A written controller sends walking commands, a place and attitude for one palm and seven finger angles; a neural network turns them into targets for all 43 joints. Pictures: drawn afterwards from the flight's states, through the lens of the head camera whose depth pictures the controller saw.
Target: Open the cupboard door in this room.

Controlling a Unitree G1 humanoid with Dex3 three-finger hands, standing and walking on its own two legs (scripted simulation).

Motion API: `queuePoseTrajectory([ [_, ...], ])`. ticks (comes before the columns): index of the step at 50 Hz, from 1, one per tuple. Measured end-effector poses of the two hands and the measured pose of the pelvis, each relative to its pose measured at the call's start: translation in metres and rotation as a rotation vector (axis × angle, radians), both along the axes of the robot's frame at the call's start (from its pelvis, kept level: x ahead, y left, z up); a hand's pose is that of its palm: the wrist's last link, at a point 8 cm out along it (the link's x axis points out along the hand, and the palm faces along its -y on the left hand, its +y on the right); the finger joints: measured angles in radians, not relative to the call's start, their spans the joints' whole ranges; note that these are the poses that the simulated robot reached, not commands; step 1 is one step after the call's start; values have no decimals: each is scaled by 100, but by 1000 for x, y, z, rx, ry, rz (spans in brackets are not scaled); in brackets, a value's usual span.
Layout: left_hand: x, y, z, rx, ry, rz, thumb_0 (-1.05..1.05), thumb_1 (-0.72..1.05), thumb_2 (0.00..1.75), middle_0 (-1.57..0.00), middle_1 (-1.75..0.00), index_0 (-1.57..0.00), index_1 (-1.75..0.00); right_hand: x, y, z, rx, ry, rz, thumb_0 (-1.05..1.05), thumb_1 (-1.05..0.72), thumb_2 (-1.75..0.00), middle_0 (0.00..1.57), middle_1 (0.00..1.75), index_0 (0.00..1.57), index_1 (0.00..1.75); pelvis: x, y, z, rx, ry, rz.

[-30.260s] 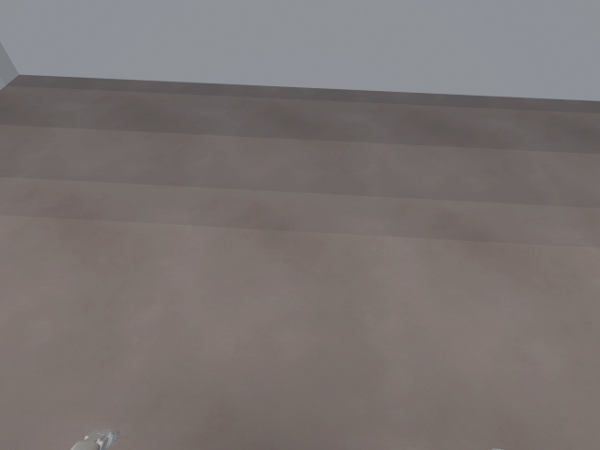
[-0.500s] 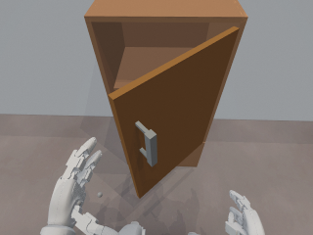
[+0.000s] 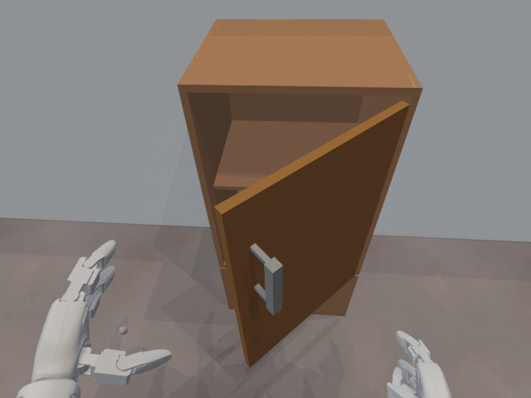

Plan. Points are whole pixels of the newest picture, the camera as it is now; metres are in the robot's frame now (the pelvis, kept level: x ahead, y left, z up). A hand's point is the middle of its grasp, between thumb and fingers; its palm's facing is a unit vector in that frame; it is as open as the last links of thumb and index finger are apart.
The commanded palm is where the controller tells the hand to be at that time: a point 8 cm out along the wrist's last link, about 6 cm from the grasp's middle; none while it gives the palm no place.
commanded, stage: draw the hand back to the body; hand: left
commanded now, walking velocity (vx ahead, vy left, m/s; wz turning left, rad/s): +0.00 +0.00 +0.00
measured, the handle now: (265, 280) +0.31 +0.04 +0.01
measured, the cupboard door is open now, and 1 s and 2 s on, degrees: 44 44 44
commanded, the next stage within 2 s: step back with the hand held close in 0.82 s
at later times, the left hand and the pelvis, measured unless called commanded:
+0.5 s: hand (37, 267) +0.20 +0.27 +0.19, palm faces +0.46 -0.79 -0.41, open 8.4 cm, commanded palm +0.15 +0.30 +0.20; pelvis +0.01 +0.00 +0.03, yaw -1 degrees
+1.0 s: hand (55, 272) +0.20 +0.25 +0.19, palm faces +0.44 -0.81 -0.40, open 7.4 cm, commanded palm +0.15 +0.28 +0.20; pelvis +0.00 -0.01 +0.03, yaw -1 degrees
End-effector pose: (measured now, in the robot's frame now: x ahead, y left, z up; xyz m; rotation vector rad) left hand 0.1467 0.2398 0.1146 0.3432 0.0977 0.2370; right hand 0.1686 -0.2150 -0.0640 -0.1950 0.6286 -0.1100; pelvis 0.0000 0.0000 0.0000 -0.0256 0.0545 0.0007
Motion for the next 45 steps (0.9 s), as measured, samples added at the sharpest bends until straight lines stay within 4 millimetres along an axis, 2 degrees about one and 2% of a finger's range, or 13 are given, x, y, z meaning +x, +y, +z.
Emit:
queuePoseTrajectory([
  [12, 9, 34, 46, 85, -102, 96, 0, 26, 63, -19, -31, -18, -30, 15, 9, 14, 5, 0, 33, 1, -90, -90, 20, 30, 21, 30, 11, 6, 19, 10, -72, -5],
  [25, 12, 61, 92, 169, -244, 180, 1, 70, 82, -21, -31, -20, -30, 22, 2, 22, 0, 13, 43, 1, -90, -90, 20, 30, 21, 30, 11, 2, 29, 15, -115, -12],
  [35, 11, 50, 77, 116, -199, 167, 1, 87, 89, -21, -31, -21, -30, 13, -11, 20, -11, 45, 28, 1, -90, -90, 20, 30, 21, 30, 8, -5, 31, 16, -129, -14],
  [45, 8, 45, 83, 131, -217, 164, 1, 89, 90, -21, -31, -21, -30, 8, -17, 19, -6, 43, 21, 1, -90, -90, 20, 30, 20, 30, 5, -11, 32, 16, -141, -15],
])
